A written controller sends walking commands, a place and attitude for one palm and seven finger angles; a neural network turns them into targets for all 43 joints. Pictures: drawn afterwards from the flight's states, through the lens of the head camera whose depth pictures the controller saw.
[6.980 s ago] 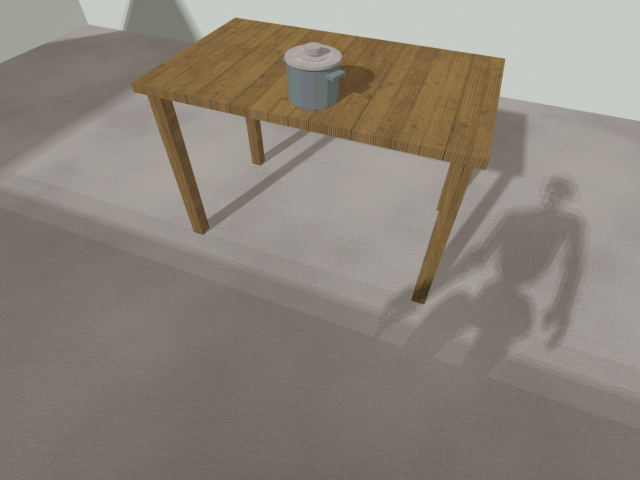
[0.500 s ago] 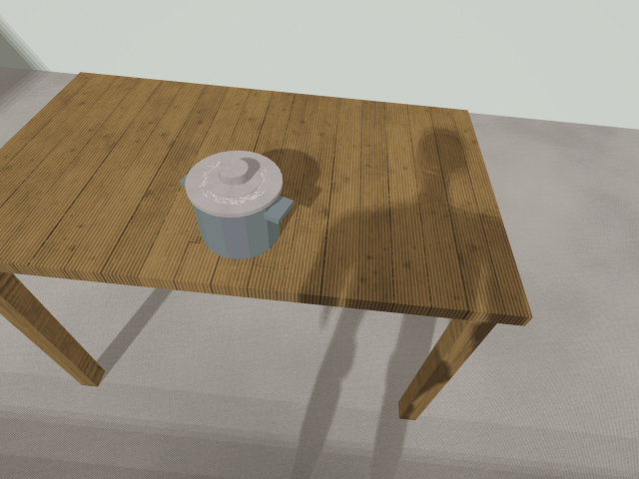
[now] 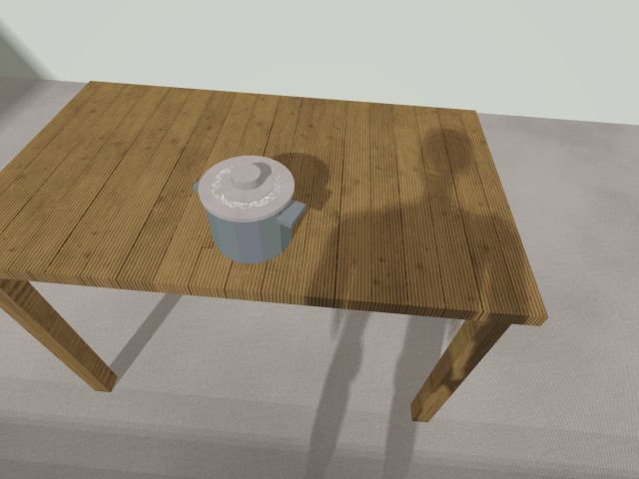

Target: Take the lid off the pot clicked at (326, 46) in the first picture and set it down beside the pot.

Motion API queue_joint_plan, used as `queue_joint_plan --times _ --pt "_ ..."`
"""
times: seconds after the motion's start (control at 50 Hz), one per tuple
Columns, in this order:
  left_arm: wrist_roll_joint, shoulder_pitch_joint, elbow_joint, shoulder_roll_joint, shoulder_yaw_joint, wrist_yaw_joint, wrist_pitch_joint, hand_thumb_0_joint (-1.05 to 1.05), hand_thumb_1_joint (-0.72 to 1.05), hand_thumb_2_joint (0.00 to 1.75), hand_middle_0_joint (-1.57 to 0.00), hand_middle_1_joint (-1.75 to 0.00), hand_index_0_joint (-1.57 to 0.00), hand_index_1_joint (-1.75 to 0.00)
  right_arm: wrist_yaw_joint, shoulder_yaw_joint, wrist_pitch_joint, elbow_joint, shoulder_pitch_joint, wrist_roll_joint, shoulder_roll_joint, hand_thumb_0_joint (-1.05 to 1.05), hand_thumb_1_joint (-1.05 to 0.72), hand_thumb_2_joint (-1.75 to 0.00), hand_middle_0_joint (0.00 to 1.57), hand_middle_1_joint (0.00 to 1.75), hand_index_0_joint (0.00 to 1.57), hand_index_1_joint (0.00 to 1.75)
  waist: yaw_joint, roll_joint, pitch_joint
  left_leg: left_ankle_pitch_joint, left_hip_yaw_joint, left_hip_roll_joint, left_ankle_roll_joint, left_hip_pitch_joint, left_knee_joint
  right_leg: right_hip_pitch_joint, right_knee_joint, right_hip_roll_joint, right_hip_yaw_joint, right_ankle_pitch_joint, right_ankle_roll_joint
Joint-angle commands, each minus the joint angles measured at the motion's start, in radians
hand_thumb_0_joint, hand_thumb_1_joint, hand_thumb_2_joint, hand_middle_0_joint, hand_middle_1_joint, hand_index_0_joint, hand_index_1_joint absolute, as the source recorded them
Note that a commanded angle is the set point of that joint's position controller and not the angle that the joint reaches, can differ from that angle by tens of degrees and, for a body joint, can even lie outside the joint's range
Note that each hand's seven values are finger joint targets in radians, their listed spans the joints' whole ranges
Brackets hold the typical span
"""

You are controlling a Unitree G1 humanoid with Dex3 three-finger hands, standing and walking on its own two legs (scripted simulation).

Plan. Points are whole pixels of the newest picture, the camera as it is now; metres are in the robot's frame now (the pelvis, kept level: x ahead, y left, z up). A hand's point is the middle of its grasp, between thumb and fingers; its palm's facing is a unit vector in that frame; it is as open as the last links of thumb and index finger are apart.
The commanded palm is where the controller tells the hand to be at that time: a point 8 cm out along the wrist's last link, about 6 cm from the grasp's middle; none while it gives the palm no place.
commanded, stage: look again from close up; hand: left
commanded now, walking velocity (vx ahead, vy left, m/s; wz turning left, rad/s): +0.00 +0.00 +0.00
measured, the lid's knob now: (245, 176) +0.54 +0.16 +0.06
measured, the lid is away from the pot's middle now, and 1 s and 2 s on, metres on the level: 0.00 0.00 0.00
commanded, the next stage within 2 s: shuffle to correct the standing spot in 0.18 s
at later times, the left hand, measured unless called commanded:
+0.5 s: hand out of the picture -0.02 +0.15 -0.18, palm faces +0.05 -0.99 -0.15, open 7.4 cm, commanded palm none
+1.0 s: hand out of the picture +0.06 +0.20 -0.18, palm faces +0.04 -0.98 -0.18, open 7.3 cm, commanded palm none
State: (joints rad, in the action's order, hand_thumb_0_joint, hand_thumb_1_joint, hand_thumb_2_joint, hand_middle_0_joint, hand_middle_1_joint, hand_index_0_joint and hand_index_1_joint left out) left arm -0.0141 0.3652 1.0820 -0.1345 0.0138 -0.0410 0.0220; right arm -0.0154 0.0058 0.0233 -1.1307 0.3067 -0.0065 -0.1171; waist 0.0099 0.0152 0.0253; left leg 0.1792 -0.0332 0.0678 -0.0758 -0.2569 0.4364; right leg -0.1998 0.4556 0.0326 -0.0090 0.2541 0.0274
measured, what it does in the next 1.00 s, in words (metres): shifts its weight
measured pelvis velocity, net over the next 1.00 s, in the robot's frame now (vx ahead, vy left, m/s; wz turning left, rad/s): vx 0.07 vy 0.04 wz -0.02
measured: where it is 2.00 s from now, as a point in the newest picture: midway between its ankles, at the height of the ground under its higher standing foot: outside the picture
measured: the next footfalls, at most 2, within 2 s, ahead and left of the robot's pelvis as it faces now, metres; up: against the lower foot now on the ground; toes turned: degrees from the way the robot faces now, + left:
none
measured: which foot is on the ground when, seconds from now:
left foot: down 0.00-1.00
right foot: down 0.00-1.00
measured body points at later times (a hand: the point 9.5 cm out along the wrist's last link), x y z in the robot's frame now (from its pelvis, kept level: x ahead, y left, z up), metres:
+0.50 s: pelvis +0.01 +0.00 -0.01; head +0.03 +0.01 +0.44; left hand -0.03 +0.21 -0.17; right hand -0.01 -0.21 -0.16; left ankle +0.03 +0.07 -0.74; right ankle -0.01 -0.14 -0.74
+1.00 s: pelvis +0.07 +0.04 +0.00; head +0.08 +0.05 +0.45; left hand +0.06 +0.25 -0.17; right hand +0.04 -0.17 -0.16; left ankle +0.03 +0.07 -0.74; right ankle +0.02 -0.11 -0.73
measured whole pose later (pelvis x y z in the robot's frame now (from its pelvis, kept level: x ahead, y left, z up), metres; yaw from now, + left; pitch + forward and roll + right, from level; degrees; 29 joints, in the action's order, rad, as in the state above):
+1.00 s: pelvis +0.07 +0.04 +0.00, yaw -1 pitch +0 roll +0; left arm 0.00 0.31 1.08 -0.14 0.00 -0.07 0.00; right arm -0.05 -0.01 0.04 -1.12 0.33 0.00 -0.10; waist 0.00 0.03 0.03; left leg 0.24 -0.06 0.13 -0.13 -0.12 0.35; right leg -0.18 0.53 0.07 0.00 0.32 -0.01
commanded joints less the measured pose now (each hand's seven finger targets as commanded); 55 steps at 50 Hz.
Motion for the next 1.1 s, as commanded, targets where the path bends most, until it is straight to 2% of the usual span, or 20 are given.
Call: queue_joint_plan --times 0.0,0.26,0.36,0.44,0.52,0.56,0.6,0.62,0.66,0.7,0.72,0.76,0.78,0.8,0.82,0.86,0.9,0.98,1.04,1.08 --pt "-0.003 0.115 -0.014 -0.081 -0.016 -0.005 0.004 0.00 0.90 0.90 -0.20 -0.30 -0.20 -0.30 -0.006 0.017 0.014 0.029 0.064 0.002 -0.090 0.00 -0.90 -0.90 0.20 0.30 0.20 0.30 0.003 -0.031 0.065 0.070 0.192 -0.172 0.020 0.001 -0.138 -0.066 -0.065 0.073 -0.061 -0.001 -0.072" --pt "-0.002 0.116 -0.009 -0.066 -0.017 -0.007 0.008 0.00 0.90 0.90 -0.20 -0.30 -0.20 -0.30 -0.009 0.016 0.015 0.017 0.080 0.001 -0.075 0.00 -0.90 -0.90 0.20 0.30 0.20 0.30 -0.003 -0.023 0.058 0.027 0.166 -0.166 0.022 0.025 -0.105 -0.079 -0.068 0.080 -0.085 -0.032 -0.075" --pt "-0.004 0.119 -0.019 -0.104 -0.032 -0.001 0.007 0.00 0.90 0.90 -0.20 -0.30 -0.20 -0.30 -0.004 0.018 0.001 0.031 0.088 -0.008 -0.072 0.00 -0.90 -0.90 0.20 0.30 0.20 0.30 0.003 0.023 0.104 0.178 0.102 -0.113 0.040 -0.034 -0.021 -0.115 -0.138 0.122 -0.166 0.203 -0.117" --pt "-0.002 0.097 -0.044 -0.136 -0.051 0.001 0.001 0.00 0.90 0.90 -0.20 -0.30 -0.20 -0.30 0.000 0.020 -0.005 0.055 0.104 -0.016 -0.061 0.00 -0.90 -0.90 0.20 0.30 0.20 0.30 -0.006 0.081 0.124 0.157 0.039 -0.081 0.059 -0.067 0.087 -0.142 -0.184 0.181 -0.247 0.302 -0.172" --pt "-0.002 0.076 -0.061 -0.119 -0.057 0.003 0.002 0.00 0.90 0.90 -0.20 -0.30 -0.20 -0.30 -0.003 0.018 0.009 0.067 0.129 -0.014 -0.069 0.00 -0.90 -0.90 0.20 0.30 0.20 0.30 -0.010 0.000 0.104 0.096 0.072 -0.104 0.040 -0.027 0.024 -0.135 -0.072 0.126 -0.154 0.151 -0.152" --pt "-0.004 0.081 -0.059 -0.084 -0.053 0.003 0.003 0.00 0.90 0.90 -0.20 -0.30 -0.20 -0.30 -0.008 0.018 0.021 0.068 0.146 -0.010 -0.090 0.00 -0.90 -0.90 0.20 0.30 0.20 0.30 -0.003 -0.096 0.061 0.021 0.182 -0.168 -0.007 0.023 -0.067 -0.126 0.045 0.057 -0.059 0.066 -0.119" --pt "-0.006 0.098 -0.051 -0.060 -0.043 0.003 0.006 0.00 0.90 0.90 -0.20 -0.30 -0.20 -0.30 -0.013 0.020 0.026 0.068 0.158 -0.005 -0.116 0.00 -0.90 -0.90 0.20 0.30 0.20 0.30 0.008 -0.169 0.014 -0.043 0.312 -0.240 -0.073 0.097 -0.158 -0.148 0.163 0.002 0.035 0.108 -0.085" --pt "-0.009 0.094 -0.048 -0.048 -0.037 0.003 0.007 0.00 0.90 0.90 -0.20 -0.30 -0.20 -0.30 -0.015 0.021 0.026 0.067 0.156 -0.004 -0.121 0.00 -0.90 -0.90 0.20 0.30 0.20 0.30 0.010 -0.162 0.024 -0.088 0.337 -0.264 -0.104 0.115 -0.176 -0.183 0.216 -0.002 0.057 0.161 -0.073" --pt "-0.009 0.074 -0.046 -0.043 -0.033 0.003 0.009 0.00 0.90 0.90 -0.20 -0.30 -0.20 -0.30 -0.016 0.017 0.029 0.067 0.153 -0.006 -0.109 0.00 -0.90 -0.90 0.20 0.30 0.20 0.30 0.015 -0.118 0.025 -0.196 0.302 -0.271 -0.133 0.122 -0.162 -0.189 0.252 0.022 0.061 0.229 -0.070" --pt "-0.005 0.102 -0.034 -0.040 -0.031 0.003 0.013 0.00 0.90 0.90 -0.20 -0.30 -0.20 -0.30 -0.016 0.011 0.030 0.076 0.120 -0.005 -0.100 0.00 -0.90 -0.90 0.20 0.30 0.20 0.30 0.044 -0.048 0.029 -0.257 0.230 -0.235 -0.116 0.070 -0.085 -0.097 0.095 0.041 0.045 0.143 -0.080" --pt "-0.004 0.133 -0.021 -0.041 -0.033 -0.003 0.019 0.00 0.90 0.90 -0.20 -0.30 -0.20 -0.30 -0.019 0.010 0.030 0.080 0.094 -0.003 -0.097 0.00 -0.90 -0.90 0.20 0.30 0.20 0.30 0.055 0.004 0.048 -0.276 0.185 -0.195 -0.075 0.008 -0.014 -0.029 -0.015 0.069 -0.027 -0.022 -0.101" --pt "0.004 0.150 -0.016 -0.088 -0.040 -0.014 0.024 0.00 0.90 0.90 -0.20 -0.30 -0.20 -0.30 -0.020 0.002 0.029 0.084 0.091 0.001 -0.068 0.00 -0.90 -0.90 0.20 0.30 0.20 0.30 0.028 0.130 0.021 -0.198 0.087 -0.121 0.018 -0.081 0.038 0.110 -0.058 0.200 -0.170 -0.363 -0.167" --pt "0.008 0.115 -0.027 -0.101 -0.034 -0.013 0.020 0.00 0.90 0.90 -0.20 -0.30 -0.20 -0.30 -0.021 -0.002 0.028 0.069 0.125 0.002 -0.063 0.00 -0.90 -0.90 0.20 0.30 0.20 0.30 -0.003 0.079 -0.009 -0.145 0.087 -0.113 0.042 -0.009 -0.023 0.070 -0.029 0.214 -0.157 -0.358 -0.184" --pt "0.011 0.073 -0.040 -0.096 -0.030 -0.012 0.013 0.00 0.90 0.90 -0.20 -0.30 -0.20 -0.30 -0.021 -0.002 0.026 0.054 0.138 -0.001 -0.064 0.00 -0.90 -0.90 0.20 0.30 0.20 0.30 -0.009 0.017 0.004 -0.215 0.125 -0.141 0.042 0.049 -0.080 0.011 0.020 0.162 -0.090 -0.302 -0.152" --pt "0.012 0.056 -0.037 -0.064 -0.026 -0.016 0.006 0.00 0.90 0.90 -0.20 -0.30 -0.20 -0.30 -0.026 0.001 0.026 0.041 0.141 -0.005 -0.081 0.00 -0.90 -0.90 0.20 0.30 0.20 0.30 -0.009 0.015 0.023 -0.416 0.176 -0.178 0.030 0.095 -0.080 -0.019 0.052 0.104 -0.038 -0.242 -0.107" --pt "0.013 0.093 -0.023 -0.039 -0.019 -0.025 -0.004 0.00 0.90 0.90 -0.20 -0.30 -0.20 -0.30 -0.039 0.002 0.029 0.020 0.158 0.003 -0.096 0.00 -0.90 -0.90 0.20 0.30 0.20 0.30 -0.001 -0.028 -0.007 -0.798 0.206 -0.217 0.036 0.209 -0.084 -0.029 0.067 0.066 -0.008 -0.142 -0.069" --pt "0.017 0.107 -0.015 -0.052 -0.021 -0.029 -0.016 0.00 0.90 0.90 -0.20 -0.30 -0.20 -0.30 -0.044 0.003 0.026 0.008 0.157 0.009 -0.103 0.00 -0.90 -0.90 0.20 0.30 0.20 0.30 0.006 -0.070 -0.014 -0.974 0.215 -0.242 0.051 0.277 -0.092 -0.050 0.077 0.046 0.009 -0.004 -0.057" --pt "0.016 0.094 -0.004 -0.059 -0.026 -0.028 -0.037 0.00 0.90 0.90 -0.20 -0.30 -0.20 -0.30 -0.049 0.000 0.017 0.001 0.128 0.010 -0.084 0.00 -0.90 -0.90 0.20 0.30 0.20 0.30 0.007 -0.101 0.023 -0.802 0.198 -0.254 0.048 0.254 -0.138 -0.058 0.076 0.051 0.002 0.104 -0.033" --pt "0.009 0.098 0.002 -0.056 -0.024 -0.024 -0.028 0.00 0.90 0.90 -0.20 -0.30 -0.20 -0.30 -0.043 0.003 0.016 0.005 0.098 0.011 -0.086 0.00 -0.90 -0.90 0.20 0.30 0.20 0.30 0.011 -0.017 0.050 -0.521 0.192 -0.223 0.033 0.179 -0.120 -0.017 -0.051 0.072 -0.047 -0.083 -0.048" --pt "0.009 0.085 0.001 -0.062 -0.022 -0.019 -0.020 0.00 0.90 0.90 -0.20 -0.30 -0.20 -0.30 -0.037 -0.003 0.017 -0.003 0.103 0.012 -0.074 0.00 -0.90 -0.90 0.20 0.30 0.20 0.30 0.000 -0.035 0.064 -0.310 0.192 -0.197 0.046 0.137 -0.153 -0.019 -0.068 0.091 -0.075 -0.114 -0.060"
